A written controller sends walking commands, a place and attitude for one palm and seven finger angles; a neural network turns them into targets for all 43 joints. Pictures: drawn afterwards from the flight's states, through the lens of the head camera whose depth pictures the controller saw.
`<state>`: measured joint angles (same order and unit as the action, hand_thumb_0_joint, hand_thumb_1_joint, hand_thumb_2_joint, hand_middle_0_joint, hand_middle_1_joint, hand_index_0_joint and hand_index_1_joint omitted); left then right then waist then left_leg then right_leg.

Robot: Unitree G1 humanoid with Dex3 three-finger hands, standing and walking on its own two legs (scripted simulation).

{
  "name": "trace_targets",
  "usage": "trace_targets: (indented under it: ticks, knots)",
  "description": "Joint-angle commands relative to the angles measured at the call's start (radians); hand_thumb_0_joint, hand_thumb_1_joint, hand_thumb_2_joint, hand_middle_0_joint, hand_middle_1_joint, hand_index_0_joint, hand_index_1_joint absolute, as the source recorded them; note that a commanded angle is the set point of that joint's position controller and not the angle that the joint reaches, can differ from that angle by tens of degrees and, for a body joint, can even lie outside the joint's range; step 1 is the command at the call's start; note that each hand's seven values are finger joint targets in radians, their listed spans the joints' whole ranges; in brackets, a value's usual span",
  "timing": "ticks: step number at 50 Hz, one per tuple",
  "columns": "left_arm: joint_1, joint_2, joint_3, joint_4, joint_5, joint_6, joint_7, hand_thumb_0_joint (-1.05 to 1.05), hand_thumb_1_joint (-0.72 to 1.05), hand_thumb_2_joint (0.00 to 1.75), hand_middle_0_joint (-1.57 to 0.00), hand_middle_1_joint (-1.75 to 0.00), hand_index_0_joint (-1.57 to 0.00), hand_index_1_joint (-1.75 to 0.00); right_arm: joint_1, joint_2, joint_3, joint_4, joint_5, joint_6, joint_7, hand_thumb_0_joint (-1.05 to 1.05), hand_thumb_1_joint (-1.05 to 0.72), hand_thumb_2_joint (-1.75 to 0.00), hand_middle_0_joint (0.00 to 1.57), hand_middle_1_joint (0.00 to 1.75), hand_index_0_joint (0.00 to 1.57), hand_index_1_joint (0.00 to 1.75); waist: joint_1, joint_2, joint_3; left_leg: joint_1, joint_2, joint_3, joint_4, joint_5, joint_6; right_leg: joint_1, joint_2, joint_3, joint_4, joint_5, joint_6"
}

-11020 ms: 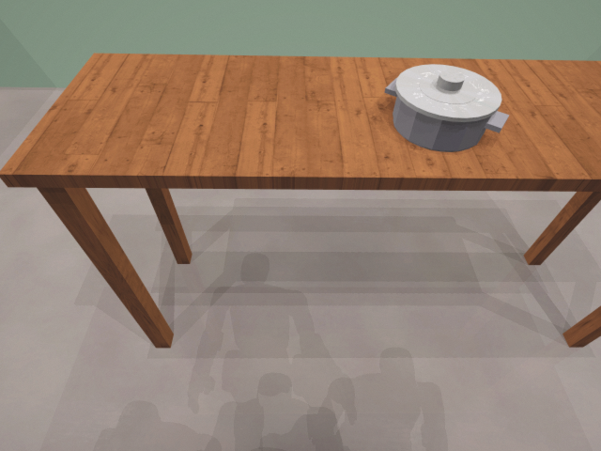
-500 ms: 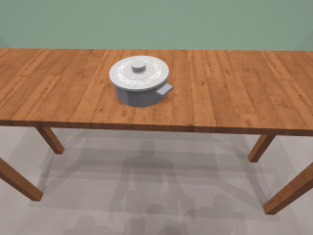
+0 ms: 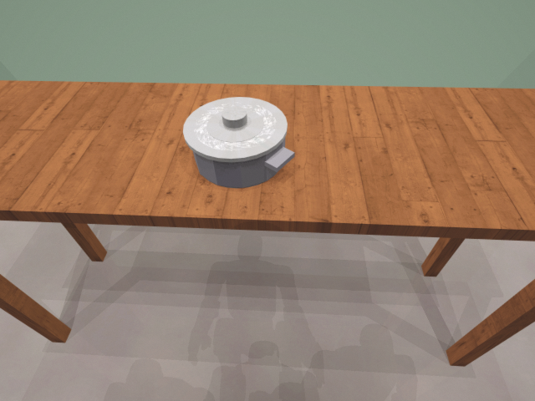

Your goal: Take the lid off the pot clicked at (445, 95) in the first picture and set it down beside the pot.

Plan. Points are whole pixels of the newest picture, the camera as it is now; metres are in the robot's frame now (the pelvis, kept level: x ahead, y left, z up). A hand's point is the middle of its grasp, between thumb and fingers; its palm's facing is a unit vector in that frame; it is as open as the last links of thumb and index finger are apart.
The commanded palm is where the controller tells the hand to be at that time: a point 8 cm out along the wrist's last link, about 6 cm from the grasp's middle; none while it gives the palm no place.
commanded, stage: look again from close up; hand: left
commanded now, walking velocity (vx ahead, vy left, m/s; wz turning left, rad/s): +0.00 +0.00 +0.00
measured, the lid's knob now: (234, 117) +0.55 +0.09 +0.14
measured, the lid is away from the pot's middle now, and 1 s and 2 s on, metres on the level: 0.00 0.00 0.00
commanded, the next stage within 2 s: shuffle to correct the standing spot in 0.44 s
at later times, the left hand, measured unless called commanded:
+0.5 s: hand out of the picture +0.01 +0.16 -0.17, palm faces +0.04 -0.98 -0.19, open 7.3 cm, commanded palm none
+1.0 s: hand out of the picture +0.06 +0.16 -0.19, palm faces +0.07 -0.98 -0.19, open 7.3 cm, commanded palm none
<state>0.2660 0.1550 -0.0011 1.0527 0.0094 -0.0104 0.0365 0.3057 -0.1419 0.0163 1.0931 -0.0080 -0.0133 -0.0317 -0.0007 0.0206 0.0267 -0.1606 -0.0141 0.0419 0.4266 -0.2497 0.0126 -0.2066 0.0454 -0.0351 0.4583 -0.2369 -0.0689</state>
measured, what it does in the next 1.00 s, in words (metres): shifts its weight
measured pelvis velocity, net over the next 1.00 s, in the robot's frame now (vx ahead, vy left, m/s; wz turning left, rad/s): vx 0.07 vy -0.01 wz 0.01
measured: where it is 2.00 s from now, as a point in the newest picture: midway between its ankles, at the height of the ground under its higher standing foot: outside the picture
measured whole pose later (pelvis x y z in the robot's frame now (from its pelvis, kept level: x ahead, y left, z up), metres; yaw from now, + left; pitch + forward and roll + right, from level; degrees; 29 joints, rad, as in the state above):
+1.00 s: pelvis +0.07 -0.01 -0.02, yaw +1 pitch +1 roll +1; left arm 0.32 0.14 0.04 1.06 0.02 -0.02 0.03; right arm 0.36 -0.11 0.00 1.10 -0.01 -0.03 -0.05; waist 0.00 -0.02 0.02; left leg -0.17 -0.01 0.03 0.59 -0.43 0.01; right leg -0.20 0.05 -0.06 0.60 -0.43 -0.08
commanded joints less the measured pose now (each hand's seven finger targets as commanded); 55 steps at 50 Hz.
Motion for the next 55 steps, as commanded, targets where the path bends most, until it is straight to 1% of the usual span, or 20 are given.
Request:
trace_targets:
  ticks: [1, 4, 8, 19, 27, 32, 36, 39, 40, 42, 44, 46, 47, 48, 49, 50, 51, 52, 53, 55]
  knots:
    - [0.06, 0.096, 0.013, -0.032, -0.005, -0.013, 0.0, 0.0, 0.9, 0.9, -0.2, -0.3, -0.2, -0.3, 0.055, -0.08, -0.019, -0.033, -0.002, -0.015, -0.009, 0.0, -0.9, -0.9, 0.2, 0.3, 0.2, 0.3, 0.003, -0.03, 0.035, -0.058, 0.095, -0.097, -0.074, 0.086, 0.017, 0.025, -0.144, 0.163, -0.109, 0.113, -0.004]
    - [0.064, 0.102, 0.011, -0.029, -0.007, -0.015, 0.0, 0.0, 0.9, 0.9, -0.2, -0.3, -0.2, -0.3, 0.053, -0.077, -0.018, -0.031, -0.002, -0.014, -0.009, 0.0, -0.9, -0.9, 0.2, 0.3, 0.2, 0.3, 0.003, -0.051, 0.026, -0.047, 0.098, -0.096, -0.071, 0.097, 0.017, 0.036, -0.145, 0.16, -0.111, 0.143, -0.003]
    - [0.071, 0.101, 0.01, -0.02, -0.006, -0.019, 0.001, 0.0, 0.9, 0.9, -0.2, -0.3, -0.2, -0.3, 0.048, -0.081, -0.019, -0.026, 0.0, -0.015, -0.011, 0.0, -0.9, -0.9, 0.2, 0.3, 0.2, 0.3, 0.0, -0.018, 0.02, -0.029, 0.096, -0.09, -0.066, 0.115, 0.012, 0.037, -0.152, 0.165, -0.11, 0.187, -0.002]
    - [0.089, 0.1, 0.008, -0.009, -0.006, -0.018, 0.0, 0.0, 0.9, 0.9, -0.2, -0.3, -0.2, -0.3, 0.037, -0.079, -0.019, -0.017, 0.0, -0.015, -0.012, 0.0, -0.9, -0.9, 0.2, 0.3, 0.2, 0.3, 0.007, -0.052, 0.03, -0.026, 0.1, -0.091, -0.071, 0.102, 0.016, 0.043, -0.145, 0.16, -0.127, 0.16, 0.005]
    - [0.097, 0.09, 0.007, -0.002, -0.005, -0.019, 0.001, 0.0, 0.9, 0.9, -0.2, -0.3, -0.2, -0.3, 0.044, -0.076, -0.019, -0.006, 0.001, -0.016, -0.013, 0.0, -0.9, -0.9, 0.2, 0.3, 0.2, 0.3, 0.006, -0.029, 0.04, -0.027, 0.099, -0.093, -0.075, 0.111, 0.015, 0.038, -0.147, 0.159, -0.122, 0.172, 0.005]
    - [0.101, 0.092, 0.022, -0.021, 0.005, -0.004, -0.013, 0.0, 0.9, 0.9, -0.2, -0.3, -0.2, -0.3, 0.057, -0.076, -0.031, -0.022, -0.01, -0.008, -0.003, 0.0, -0.9, -0.9, 0.2, 0.3, 0.2, 0.3, 0.007, -0.052, 0.118, -0.105, 0.078, -0.087, -0.049, -0.168, 0.034, -0.053, -0.128, 0.184, -0.149, -0.268, -0.021]
    - [0.118, 0.09, 0.033, -0.036, 0.005, -0.009, -0.021, 0.0, 0.9, 0.9, -0.2, -0.3, -0.2, -0.3, 0.07, -0.065, -0.036, -0.039, -0.011, -0.015, 0.0, 0.0, -0.9, -0.9, 0.2, 0.3, 0.2, 0.3, 0.006, -0.046, 0.112, -0.125, 0.074, -0.087, -0.006, -0.165, 0.044, -0.06, -0.134, 0.198, -0.135, -0.283, -0.04]
    - [0.124, 0.08, 0.036, -0.04, 0.003, -0.017, -0.025, 0.0, 0.9, 0.9, -0.2, -0.3, -0.2, -0.3, 0.088, -0.063, -0.037, -0.039, -0.008, -0.03, -0.003, 0.0, -0.9, -0.9, 0.2, 0.3, 0.2, 0.3, 0.003, -0.023, 0.08, -0.088, 0.105, -0.119, -0.012, -0.082, 0.061, -0.051, -0.109, 0.147, -0.06, -0.15, -0.041]
    - [0.123, 0.068, 0.035, -0.039, 0.005, -0.02, -0.025, 0.0, 0.9, 0.9, -0.2, -0.3, -0.2, -0.3, 0.092, -0.074, -0.039, -0.037, -0.007, -0.034, -0.004, 0.0, -0.9, -0.9, 0.2, 0.3, 0.2, 0.3, 0.0, 0.021, 0.077, -0.069, 0.122, -0.139, -0.016, -0.032, 0.071, -0.059, -0.1, 0.123, -0.018, -0.087, -0.037]
    - [0.129, 0.053, 0.035, -0.036, 0.007, -0.028, -0.023, 0.0, 0.9, 0.9, -0.2, -0.3, -0.2, -0.3, 0.124, -0.089, -0.045, -0.024, -0.008, -0.043, -0.011, 0.0, -0.9, -0.9, 0.2, 0.3, 0.2, 0.3, -0.006, 0.071, 0.039, 0.001, 0.179, -0.197, -0.024, 0.148, 0.103, -0.073, -0.067, 0.049, 0.103, 0.036, -0.024]
    - [0.118, 0.043, 0.037, -0.044, 0.004, -0.031, -0.021, 0.0, 0.9, 0.9, -0.2, -0.3, -0.2, -0.3, 0.155, -0.111, -0.058, -0.021, -0.01, -0.043, -0.02, 0.0, -0.9, -0.9, 0.2, 0.3, 0.2, 0.3, -0.012, 0.089, 0.022, 0.087, 0.248, -0.273, -0.017, 0.348, 0.157, -0.146, -0.037, -0.003, 0.187, -0.004, -0.002]
    - [0.091, 0.029, 0.04, -0.052, 0.005, -0.03, -0.014, 0.0, 0.9, 0.9, -0.2, -0.3, -0.2, -0.3, 0.151, -0.108, -0.056, -0.021, -0.01, -0.034, -0.028, 0.0, -0.9, -0.9, 0.2, 0.3, 0.2, 0.3, -0.009, 0.085, 0.059, 0.069, 0.255, -0.255, 0.02, 0.528, 0.164, -0.146, -0.045, -0.001, 0.159, -0.074, 0.02]
    - [0.119, 0.028, 0.044, -0.043, 0.003, -0.028, -0.01, 0.0, 0.9, 0.9, -0.2, -0.3, -0.2, -0.3, 0.128, -0.099, -0.051, -0.026, -0.007, -0.031, -0.032, 0.0, -0.9, -0.9, 0.2, 0.3, 0.2, 0.3, 0.012, 0.066, 0.044, 0.018, 0.216, -0.202, 0.065, 0.566, 0.133, -0.052, -0.062, 0.018, 0.098, 0.035, 0.025]
    - [0.171, 0.049, 0.051, -0.023, 0.003, -0.029, -0.003, 0.0, 0.9, 0.9, -0.2, -0.3, -0.2, -0.3, 0.103, -0.08, -0.047, -0.035, -0.001, -0.03, -0.036, 0.0, -0.9, -0.9, 0.2, 0.3, 0.2, 0.3, 0.035, -0.005, 0.039, -0.076, 0.142, -0.116, 0.155, 0.505, 0.078, 0.074, -0.112, 0.091, 0.052, 0.325, 0.027]
    - [0.237, 0.094, 0.061, -0.001, 0.0, -0.031, 0.006, 0.0, 0.9, 0.9, -0.2, -0.3, -0.2, -0.3, 0.081, -0.056, -0.043, -0.048, 0.003, -0.031, -0.036, 0.0, -0.9, -0.9, 0.2, 0.3, 0.2, 0.3, 0.053, -0.135, 0.023, -0.213, 0.075, -0.037, 0.23, 0.304, 0.024, 0.227, -0.195, 0.179, 0.025, 0.744, 0.019]
    - [0.29, 0.106, 0.059, 0.023, -0.002, -0.036, 0.018, 0.0, 0.9, 0.9, -0.2, -0.3, -0.2, -0.3, 0.036, -0.038, -0.042, -0.058, 0.01, -0.024, -0.037, 0.0, -0.9, -0.9, 0.2, 0.3, 0.2, 0.3, 0.068, -0.21, 0.016, -0.322, 0.022, 0.01, 0.318, -0.117, -0.015, 0.34, -0.292, 0.252, 0.014, 1.186, -0.016]
    - [0.302, 0.108, 0.049, 0.037, 0.001, -0.036, 0.024, 0.0, 0.9, 0.9, -0.2, -0.3, -0.2, -0.3, -0.001, -0.041, -0.049, -0.063, 0.013, -0.016, -0.038, 0.0, -0.9, -0.9, 0.2, 0.3, 0.2, 0.3, 0.071, -0.224, -0.001, -0.363, 0.019, -0.006, 0.384, -0.354, -0.018, 0.387, -0.341, 0.264, 0.036, 1.414, -0.043]
    - [0.282, 0.097, 0.043, 0.025, 0.006, -0.031, 0.031, 0.0, 0.9, 0.9, -0.2, -0.3, -0.2, -0.3, -0.016, -0.048, -0.054, -0.066, 0.013, -0.009, -0.038, 0.0, -0.9, -0.9, 0.2, 0.3, 0.2, 0.3, 0.061, -0.198, -0.009, -0.365, 0.027, -0.034, 0.394, -0.344, -0.015, 0.381, -0.339, 0.235, 0.045, 1.41, -0.059]
    - [0.247, 0.103, 0.042, 0.011, 0.009, -0.027, 0.032, 0.0, 0.9, 0.9, -0.2, -0.3, -0.2, -0.3, -0.025, -0.042, -0.058, -0.065, 0.021, -0.004, -0.035, 0.0, -0.9, -0.9, 0.2, 0.3, 0.2, 0.3, 0.048, -0.154, -0.023, -0.34, 0.028, -0.037, 0.372, -0.316, -0.016, 0.358, -0.331, 0.225, 0.048, 1.314, -0.091]
    - [0.184, 0.11, 0.04, -0.026, 0.004, -0.02, 0.03, 0.0, 0.9, 0.9, -0.2, -0.3, -0.2, -0.3, -0.04, -0.021, -0.057, -0.058, 0.021, 0.005, -0.029, 0.0, -0.9, -0.9, 0.2, 0.3, 0.2, 0.3, 0.032, -0.089, -0.028, -0.262, 0.015, -0.026, 0.297, -0.223, -0.019, 0.275, -0.302, 0.208, 0.027, 1.105, -0.106]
